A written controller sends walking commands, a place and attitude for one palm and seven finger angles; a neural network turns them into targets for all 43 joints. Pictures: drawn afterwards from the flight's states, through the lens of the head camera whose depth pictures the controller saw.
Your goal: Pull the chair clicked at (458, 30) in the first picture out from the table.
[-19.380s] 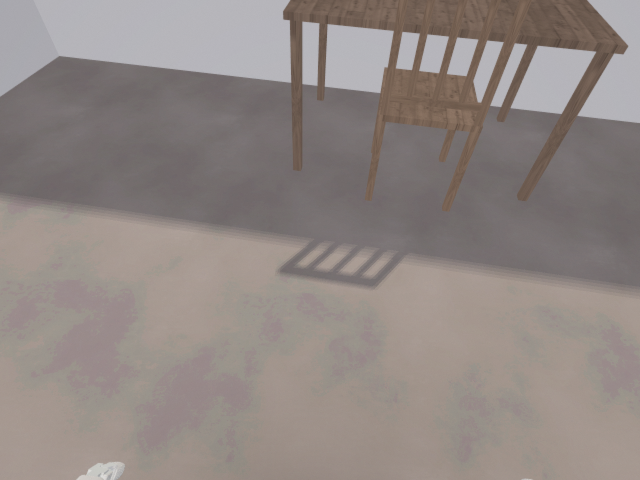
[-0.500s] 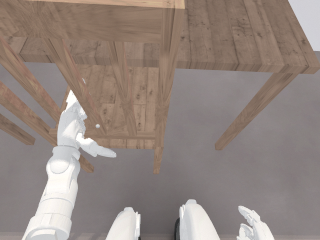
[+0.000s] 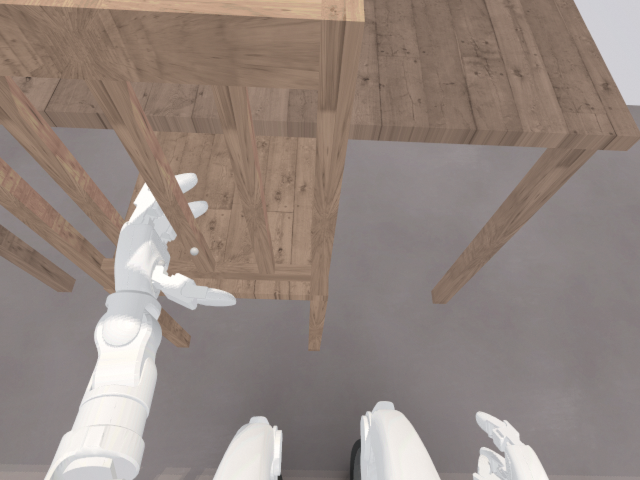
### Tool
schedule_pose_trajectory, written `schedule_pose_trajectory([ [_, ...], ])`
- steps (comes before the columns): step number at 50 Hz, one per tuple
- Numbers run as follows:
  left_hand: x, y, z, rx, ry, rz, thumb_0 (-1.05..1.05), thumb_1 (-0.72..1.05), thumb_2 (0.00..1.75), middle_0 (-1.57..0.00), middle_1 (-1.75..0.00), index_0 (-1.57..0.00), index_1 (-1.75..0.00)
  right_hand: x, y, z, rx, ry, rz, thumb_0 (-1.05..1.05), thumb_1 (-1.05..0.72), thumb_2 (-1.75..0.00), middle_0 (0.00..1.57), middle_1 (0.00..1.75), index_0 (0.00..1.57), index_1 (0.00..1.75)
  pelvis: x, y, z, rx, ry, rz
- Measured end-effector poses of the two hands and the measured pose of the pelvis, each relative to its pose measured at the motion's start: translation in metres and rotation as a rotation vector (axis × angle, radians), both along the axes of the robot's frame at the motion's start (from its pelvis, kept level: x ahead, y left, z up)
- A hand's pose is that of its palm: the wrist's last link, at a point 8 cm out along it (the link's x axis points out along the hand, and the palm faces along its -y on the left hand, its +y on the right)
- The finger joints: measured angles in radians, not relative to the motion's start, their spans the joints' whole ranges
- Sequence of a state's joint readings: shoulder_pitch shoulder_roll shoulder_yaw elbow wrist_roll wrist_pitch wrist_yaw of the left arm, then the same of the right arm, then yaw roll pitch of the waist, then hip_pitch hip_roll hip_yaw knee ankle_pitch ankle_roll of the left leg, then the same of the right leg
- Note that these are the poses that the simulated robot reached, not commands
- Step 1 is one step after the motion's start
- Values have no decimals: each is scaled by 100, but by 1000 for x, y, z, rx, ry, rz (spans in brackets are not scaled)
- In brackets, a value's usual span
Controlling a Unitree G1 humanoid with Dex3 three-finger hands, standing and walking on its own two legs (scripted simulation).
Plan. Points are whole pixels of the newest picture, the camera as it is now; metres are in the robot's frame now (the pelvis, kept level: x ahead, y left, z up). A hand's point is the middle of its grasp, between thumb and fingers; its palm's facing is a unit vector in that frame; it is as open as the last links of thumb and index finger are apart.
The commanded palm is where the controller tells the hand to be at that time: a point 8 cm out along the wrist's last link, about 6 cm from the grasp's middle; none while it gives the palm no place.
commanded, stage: hook a spindle and tug to test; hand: left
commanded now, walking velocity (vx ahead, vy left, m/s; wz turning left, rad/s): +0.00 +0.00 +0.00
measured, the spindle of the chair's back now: (173, 202) +0.43 +0.18 +0.06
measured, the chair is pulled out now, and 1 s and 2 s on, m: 0.00 0.04 0.12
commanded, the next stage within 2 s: step backward, pulling the chair out in 1.06 s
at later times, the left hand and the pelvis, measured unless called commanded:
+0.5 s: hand (194, 245) +0.39 +0.16 +0.02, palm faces +0.00 -1.00 -0.01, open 5.8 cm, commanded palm +0.35 +0.20 +0.02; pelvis +0.01 +0.01 +0.01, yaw -1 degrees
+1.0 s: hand (196, 274) +0.35 +0.15 +0.02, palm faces -0.01 -1.00 -0.02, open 5.9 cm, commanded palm +0.32 +0.20 +0.02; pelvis +0.02 +0.00 +0.00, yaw +0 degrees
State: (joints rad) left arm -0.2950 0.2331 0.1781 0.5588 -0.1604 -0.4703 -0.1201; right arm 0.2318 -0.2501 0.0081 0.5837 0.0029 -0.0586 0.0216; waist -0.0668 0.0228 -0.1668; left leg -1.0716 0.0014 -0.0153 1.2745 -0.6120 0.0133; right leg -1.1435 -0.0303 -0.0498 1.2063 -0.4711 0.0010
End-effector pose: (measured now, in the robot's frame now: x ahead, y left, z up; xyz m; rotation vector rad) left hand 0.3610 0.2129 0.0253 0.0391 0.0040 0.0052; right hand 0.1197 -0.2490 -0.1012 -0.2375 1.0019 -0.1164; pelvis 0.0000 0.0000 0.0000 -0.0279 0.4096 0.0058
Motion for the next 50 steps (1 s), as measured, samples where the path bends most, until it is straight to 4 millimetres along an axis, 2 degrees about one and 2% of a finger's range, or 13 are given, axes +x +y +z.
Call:
schedule_pose_trajectory([
  [6,3,1,0,-12,1,9,-1,-20,43,-35,-113,-32,-114,-1,0,0,-3,11,-2,1,-90,-90,20,30,20,30,2,1,1,-3,2,3],
  [10,5,2,-1,-19,-6,11,-1,0,52,-39,-126,-37,-129,-1,0,1,-8,22,1,1,-90,-90,20,30,20,30,4,2,1,-5,7,4],
  [15,9,2,0,-12,-1,-4,0,26,63,-41,-133,-38,-136,1,2,2,-7,25,-6,1,-90,-90,20,30,20,30,6,4,2,-8,10,2],
  [23,9,2,1,-19,12,-7,0,67,81,-38,-135,-37,-139,6,8,5,8,14,-12,1,-90,-90,20,30,20,30,11,7,5,-9,12,-5],
  [32,2,-1,1,-27,17,-13,1,71,78,-35,-136,-34,-140,16,13,9,24,-3,-16,1,-90,-90,20,30,20,30,19,9,7,-10,13,-13],
  [50,-30,-7,1,-21,17,-16,1,71,79,-35,-136,-34,-141,48,14,10,31,-67,28,1,-90,-90,20,30,20,30,23,5,5,-6,12,-5],
])
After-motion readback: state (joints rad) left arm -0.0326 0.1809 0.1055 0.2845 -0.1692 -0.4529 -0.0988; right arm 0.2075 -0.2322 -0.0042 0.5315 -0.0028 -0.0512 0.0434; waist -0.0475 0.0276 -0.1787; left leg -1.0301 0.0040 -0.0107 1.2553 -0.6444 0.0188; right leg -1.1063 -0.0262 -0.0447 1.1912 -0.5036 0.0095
